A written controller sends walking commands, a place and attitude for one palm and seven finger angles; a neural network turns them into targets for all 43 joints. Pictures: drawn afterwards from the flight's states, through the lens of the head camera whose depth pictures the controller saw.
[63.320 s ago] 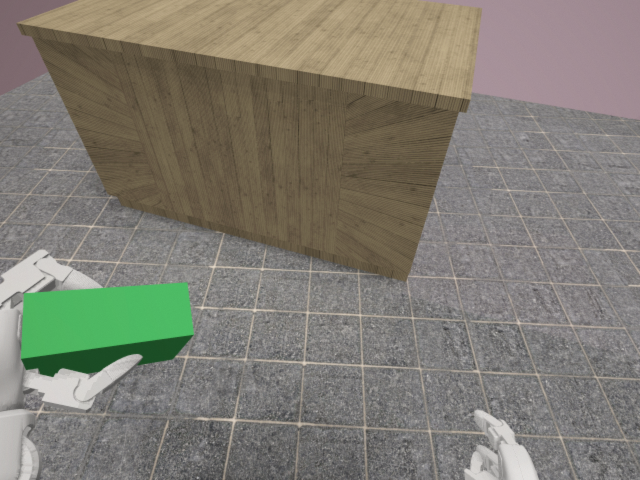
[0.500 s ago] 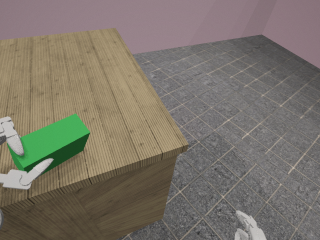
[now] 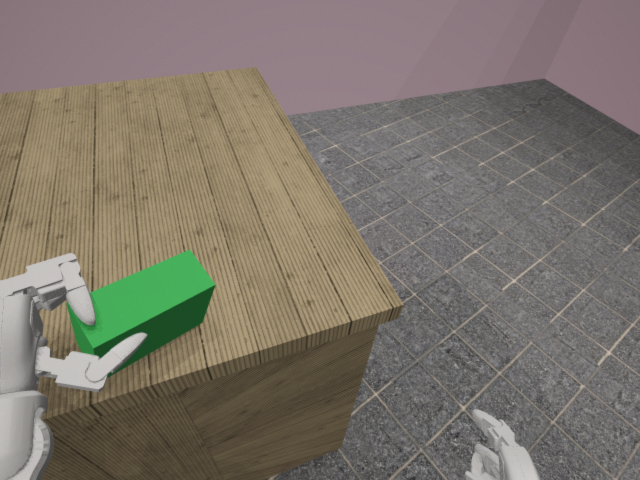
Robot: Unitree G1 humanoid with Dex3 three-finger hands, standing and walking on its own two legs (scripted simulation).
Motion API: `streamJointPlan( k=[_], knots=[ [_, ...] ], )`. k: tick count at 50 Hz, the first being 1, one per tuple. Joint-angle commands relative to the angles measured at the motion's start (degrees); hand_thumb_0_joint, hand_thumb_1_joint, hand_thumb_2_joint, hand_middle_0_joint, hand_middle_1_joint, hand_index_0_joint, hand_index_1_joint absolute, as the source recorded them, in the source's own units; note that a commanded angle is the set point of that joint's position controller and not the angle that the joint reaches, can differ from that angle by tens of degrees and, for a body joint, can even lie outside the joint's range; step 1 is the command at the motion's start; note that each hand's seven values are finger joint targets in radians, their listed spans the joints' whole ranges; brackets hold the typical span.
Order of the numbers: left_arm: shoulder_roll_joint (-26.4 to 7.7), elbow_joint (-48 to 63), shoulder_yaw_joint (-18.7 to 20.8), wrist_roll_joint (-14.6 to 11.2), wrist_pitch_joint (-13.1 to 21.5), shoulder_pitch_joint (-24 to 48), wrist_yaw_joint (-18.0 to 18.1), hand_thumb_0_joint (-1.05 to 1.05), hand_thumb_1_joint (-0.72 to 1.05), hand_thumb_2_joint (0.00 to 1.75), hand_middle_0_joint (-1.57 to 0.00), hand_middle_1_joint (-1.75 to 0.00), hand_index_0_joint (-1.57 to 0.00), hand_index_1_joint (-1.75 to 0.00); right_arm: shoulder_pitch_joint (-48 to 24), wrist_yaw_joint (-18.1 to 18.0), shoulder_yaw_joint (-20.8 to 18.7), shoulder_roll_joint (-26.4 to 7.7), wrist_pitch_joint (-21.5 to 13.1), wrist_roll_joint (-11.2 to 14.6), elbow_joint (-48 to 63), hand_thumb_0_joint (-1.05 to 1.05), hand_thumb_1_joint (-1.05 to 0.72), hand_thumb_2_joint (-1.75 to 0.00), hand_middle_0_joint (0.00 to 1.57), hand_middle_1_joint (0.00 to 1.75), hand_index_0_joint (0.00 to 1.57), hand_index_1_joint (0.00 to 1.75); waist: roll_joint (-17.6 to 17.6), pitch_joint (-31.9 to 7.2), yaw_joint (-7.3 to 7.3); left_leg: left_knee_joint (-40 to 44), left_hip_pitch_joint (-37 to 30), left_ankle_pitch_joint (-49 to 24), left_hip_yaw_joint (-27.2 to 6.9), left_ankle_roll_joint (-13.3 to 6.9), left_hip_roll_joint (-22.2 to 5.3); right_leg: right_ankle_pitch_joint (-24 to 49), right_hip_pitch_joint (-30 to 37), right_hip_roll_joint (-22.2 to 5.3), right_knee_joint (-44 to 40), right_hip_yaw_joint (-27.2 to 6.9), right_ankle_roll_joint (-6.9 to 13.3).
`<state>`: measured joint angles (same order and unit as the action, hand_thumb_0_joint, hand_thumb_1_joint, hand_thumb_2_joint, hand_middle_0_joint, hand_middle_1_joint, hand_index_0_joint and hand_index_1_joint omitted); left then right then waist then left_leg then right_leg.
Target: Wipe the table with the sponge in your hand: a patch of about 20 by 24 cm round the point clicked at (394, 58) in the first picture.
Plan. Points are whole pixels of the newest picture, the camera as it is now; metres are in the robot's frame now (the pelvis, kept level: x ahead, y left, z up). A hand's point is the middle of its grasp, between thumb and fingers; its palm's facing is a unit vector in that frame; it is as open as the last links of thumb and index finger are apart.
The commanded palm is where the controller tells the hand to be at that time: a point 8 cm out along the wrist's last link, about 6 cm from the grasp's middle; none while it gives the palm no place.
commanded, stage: come to a stop and stand still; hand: left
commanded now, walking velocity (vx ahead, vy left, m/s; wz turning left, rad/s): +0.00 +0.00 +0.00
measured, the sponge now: (163, 305) +0.26 +0.21 +0.10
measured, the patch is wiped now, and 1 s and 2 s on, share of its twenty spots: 0.75 0.75 0.75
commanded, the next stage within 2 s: look again from close up in 0.30 s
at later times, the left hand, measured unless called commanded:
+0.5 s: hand (103, 306) +0.23 +0.25 +0.15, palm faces +0.41 -0.85 -0.34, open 7.0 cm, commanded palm +0.18 +0.28 +0.17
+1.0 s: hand (108, 305) +0.23 +0.24 +0.16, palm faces +0.41 -0.85 -0.34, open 7.0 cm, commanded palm +0.17 +0.27 +0.17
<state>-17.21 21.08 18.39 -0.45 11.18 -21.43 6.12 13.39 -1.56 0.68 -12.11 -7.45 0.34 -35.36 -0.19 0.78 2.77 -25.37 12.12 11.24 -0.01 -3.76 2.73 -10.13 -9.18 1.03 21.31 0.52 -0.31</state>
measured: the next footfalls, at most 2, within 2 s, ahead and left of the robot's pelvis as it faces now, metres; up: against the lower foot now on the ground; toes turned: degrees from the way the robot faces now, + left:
none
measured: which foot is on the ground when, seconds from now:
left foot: down 0.00-1.00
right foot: down 0.00-1.00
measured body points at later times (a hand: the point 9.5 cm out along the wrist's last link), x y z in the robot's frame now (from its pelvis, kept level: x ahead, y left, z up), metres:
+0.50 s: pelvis +0.02 +0.00 +0.00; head +0.03 +0.01 +0.45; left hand +0.20 +0.29 +0.17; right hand +0.20 -0.23 -0.07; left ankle +0.03 +0.07 -0.74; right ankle +0.02 -0.13 -0.74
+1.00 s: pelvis +0.01 -0.01 +0.00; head +0.02 +0.00 +0.45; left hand +0.20 +0.28 +0.18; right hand +0.18 -0.24 -0.08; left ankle +0.03 +0.07 -0.74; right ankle +0.02 -0.13 -0.74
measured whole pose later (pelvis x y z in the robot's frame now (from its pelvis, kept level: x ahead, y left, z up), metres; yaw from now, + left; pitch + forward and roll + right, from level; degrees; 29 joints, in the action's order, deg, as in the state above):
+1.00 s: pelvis +0.01 -0.01 +0.00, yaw +0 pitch -1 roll -1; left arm -19.9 25.3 19.3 -2.3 9.5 -23.7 6.9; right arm 12.5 -2.3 0.4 -10.7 -4.6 0.9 -34.1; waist -1.4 1.9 1.5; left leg -24.1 11.3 11.4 -0.4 -2.9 2.7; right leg -11.7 -9.5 1.0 22.6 0.8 0.5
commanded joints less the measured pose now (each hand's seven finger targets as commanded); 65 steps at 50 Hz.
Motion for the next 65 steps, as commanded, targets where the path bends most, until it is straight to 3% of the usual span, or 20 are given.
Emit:
streamJointPlan(
  k=[1,4,5,9,14,18,24,25,29,30,37,41,46,50,54,55,56,60,64,65],
  knots=[
    [-12.27,16.52,5.21,-0.44,4.3,8.43,1.1,0.0,0.1,1.3,-1.2,-1.6,-1.2,-1.6,-7.18,-0.88,-2.74,-6.89,-3.42,-0.09,9.9,0.0,-0.9,-0.9,0.2,0.3,0.2,0.3,3.92,-5.88,-1.19,6.78,0.99,-2.56,-6.96,2.06,-6.1,4.83,4.71,-2.79,-1.35,-3.08,1.64],
    [-14.98,18.2,8.69,-0.95,4.51,4.86,1.46,0.0,0.1,1.3,-1.2,-1.6,-1.2,-1.6,-7.56,-0.8,-2.92,-6.71,-3.02,0.13,9.68,0.0,-0.9,-0.9,0.2,0.3,0.2,0.3,4.69,-8.06,-1.13,4.46,-0.78,-8.43,-5.97,2.58,-5.85,8.18,5.53,-3.52,-0.78,-3.32,2.04],
    [-12.83,17.23,7.33,-1.52,4.55,3.09,1.26,0.0,0.1,1.3,-1.2,-1.6,-1.2,-1.6,-7.15,-0.72,-2.74,-6.49,-2.73,-0.04,10.04,0.0,-0.9,-0.9,0.2,0.3,0.2,0.3,3.79,-7.6,-1.16,4.65,-0.61,-9.26,-6.22,2.67,-5.91,8.15,5.5,-3.47,-0.79,-2.99,2.06],
    [-13.1,16.66,8.61,-2.19,4.21,-0.93,1.13,0.0,0.1,1.3,-1.2,-1.6,-1.2,-1.6,-7.44,-0.68,-2.95,-6.51,-2.04,0.42,10.3,0.0,-0.9,-0.9,0.2,0.3,0.2,0.3,5.02,-8.16,-1.33,3.62,-1.91,-15.37,-5.79,3.66,-6.25,11.13,5.48,-3.44,0.0,-2.45,2.04],
    [-11.9,15.19,7.26,-2.43,3.35,-1.42,0.96,0.0,0.1,1.3,-1.2,-1.6,-1.2,-1.6,-7.19,-0.85,-3.0,-6.71,-1.14,0.64,10.22,0.0,-0.9,-0.9,0.2,0.3,0.2,0.3,3.75,-7.78,-1.65,3.68,-2.37,-16.62,-5.84,4.0,-6.82,11.68,4.79,-3.51,-0.15,-2.3,1.73],
    [-11.79,15.54,6.2,-2.4,2.92,1.23,1.01,0.0,0.1,1.3,-1.2,-1.6,-1.2,-1.6,-6.94,-1.16,-3.09,-6.8,-0.87,0.57,10.58,0.0,-0.9,-0.9,0.2,0.3,0.2,0.3,1.87,-7.04,-1.6,4.18,-1.6,-12.0,-5.99,3.13,-6.86,10.19,4.77,-4.18,-1.03,-3.05,1.56],
    [-13.66,19.18,7.04,-1.9,2.97,4.92,1.97,0.0,0.1,1.3,-1.2,-1.6,-1.2,-1.6,-8.12,-1.68,-2.9,-6.62,-1.26,0.62,9.96,0.0,-0.9,-0.9,0.2,0.3,0.2,0.3,4.79,-7.48,-1.52,4.63,-1.87,-9.3,-6.65,2.77,-6.56,8.26,5.04,-4.46,-1.05,-3.7,1.76],
    [-11.81,18.4,5.61,-2.12,3.07,4.15,1.8,0.0,0.1,1.3,-1.2,-1.6,-1.2,-1.6,-7.67,-1.61,-2.76,-6.63,-1.17,0.26,10.19,0.0,-0.9,-0.9,0.2,0.3,0.2,0.3,4.13,-6.92,-1.48,5.05,-1.48,-8.2,-6.62,2.53,-6.52,7.56,4.86,-4.24,-1.31,-3.41,1.77],
    [-13.03,17.22,7.58,-2.16,2.83,1.4,2.11,0.0,0.1,1.3,-1.2,-1.6,-1.2,-1.6,-8.0,-1.55,-2.94,-6.44,-1.23,0.6,9.95,0.0,-0.9,-0.9,0.2,0.3,0.2,0.3,5.27,-6.8,-1.4,5.33,-1.35,-8.79,-7.01,3.01,-6.75,7.03,4.85,-4.27,-1.15,-3.41,1.83],
    [-10.96,16.12,5.85,-2.32,2.78,0.37,1.79,0.0,0.1,1.3,-1.2,-1.6,-1.2,-1.6,-7.37,-1.43,-2.71,-6.34,-0.93,0.27,10.18,0.0,-0.9,-0.9,0.2,0.3,0.2,0.3,3.85,-6.44,-1.43,5.65,-0.46,-7.22,-6.91,2.67,-6.7,6.37,5.0,-4.05,-1.54,-3.02,1.71],
    [-11.2,15.55,6.02,-2.51,2.22,0.77,1.41,0.0,0.1,1.3,-1.2,-1.6,-1.2,-1.6,-7.14,-1.51,-3.06,-6.7,-0.49,0.64,10.66,0.0,-0.9,-0.9,0.2,0.3,0.2,0.3,1.63,-5.58,-1.82,5.96,0.16,-4.92,-6.8,2.53,-6.83,5.63,4.27,-4.49,-2.35,-3.69,1.73],
    [-11.89,16.55,6.11,-2.36,2.3,2.5,1.55,0.0,0.1,1.3,-1.2,-1.6,-1.2,-1.6,-7.4,-1.7,-2.93,-6.62,-0.61,0.54,10.52,0.0,-0.9,-0.9,0.2,0.3,0.2,0.3,2.46,-5.37,-1.83,7.63,0.39,-2.4,-7.76,2.57,-7.41,3.33,3.96,-3.57,-1.79,-2.86,1.56],
    [-12.47,18.62,6.15,-2.1,2.6,5.17,1.5,0.0,0.1,1.3,-1.2,-1.6,-1.2,-1.6,-7.46,-1.57,-3.14,-6.53,-0.45,0.43,10.66,0.0,-0.9,-0.9,0.2,0.3,0.2,0.3,6.86,-4.03,-1.91,11.09,2.18,4.53,-10.46,2.35,-9.48,-0.84,3.3,-1.74,0.59,-1.48,1.37],
    [-11.19,17.16,5.61,-2.36,2.09,3.03,1.41,0.0,0.1,1.3,-1.2,-1.6,-1.2,-1.6,-7.05,-1.25,-3.05,-6.35,0.05,0.26,10.5,0.0,-0.9,-0.9,0.2,0.3,0.2,0.3,6.41,-3.75,-2.12,11.33,3.14,9.16,-11.03,1.52,-10.44,-3.33,2.24,-1.08,0.9,-0.78,1.55],
    [-12.31,16.51,6.95,-2.47,1.26,1.08,1.53,0.0,0.1,1.3,-1.2,-1.6,-1.2,-1.6,-7.29,-0.97,-3.36,-6.06,0.48,0.71,10.75,0.0,-0.9,-0.9,0.2,0.3,0.2,0.3,5.63,-4.21,-2.33,8.76,2.57,8.09,-9.87,1.18,-10.76,-3.41,1.48,-1.82,-0.05,-1.11,1.98],
    [-10.62,16.47,5.33,-2.69,1.17,1.1,1.36,0.0,0.1,1.3,-1.2,-1.6,-1.2,-1.6,-6.82,-0.92,-3.21,-6.23,0.69,0.45,10.72,0.0,-0.9,-0.9,0.2,0.3,0.2,0.3,5.58,-3.89,-2.52,8.07,3.34,8.94,-9.34,0.87,-10.42,-3.59,1.18,-1.64,-0.15,-1.43,2.22],
    [-12.43,16.95,6.97,-2.74,1.08,1.19,1.51,0.0,0.1,1.3,-1.2,-1.6,-1.2,-1.6,-6.58,-0.92,-3.52,-6.18,0.71,0.62,10.96,0.0,-0.9,-0.9,0.2,0.3,0.2,0.3,4.87,-4.76,-2.39,6.65,2.85,6.86,-9.07,0.78,-10.45,-2.63,1.6,-2.05,-0.32,-1.98,2.35],
    [-12.26,17.99,6.83,-3.54,0.37,0.61,1.65,0.0,0.1,1.3,-1.2,-1.6,-1.2,-1.6,-6.37,-0.99,-3.43,-6.07,1.23,0.6,10.66,0.0,-0.9,-0.9,0.2,0.3,0.2,0.3,2.3,-6.61,-2.8,0.3,1.29,-1.56,-6.15,1.06,-9.21,1.98,1.1,-3.75,-0.27,-4.18,3.66],
    [-14.47,20.69,8.62,-4.3,-0.34,0.66,1.88,0.0,0.1,1.3,-1.2,-1.6,-1.2,-1.6,-6.77,-1.1,-3.91,-5.97,1.43,1.22,10.73,0.0,-0.9,-0.9,0.2,0.3,0.2,0.3,1.81,-9.16,-3.21,-6.93,-1.28,-10.31,-3.71,1.9,-7.88,12.5,1.7,-7.08,1.39,-7.4,6.06],
    [-13.29,20.69,7.64,-4.65,-0.23,0.39,1.85,0.0,0.1,1.3,-1.2,-1.6,-1.2,-1.6,-6.28,-1.03,-3.72,-5.91,1.62,0.99,10.67,0.0,-0.9,-0.9,0.2,0.3,0.2,0.3,1.06,-9.26,-3.3,-8.8,-0.75,-10.86,-2.67,1.88,-7.58,14.27,1.84,-7.65,1.78,-7.47,6.53]
  ],
)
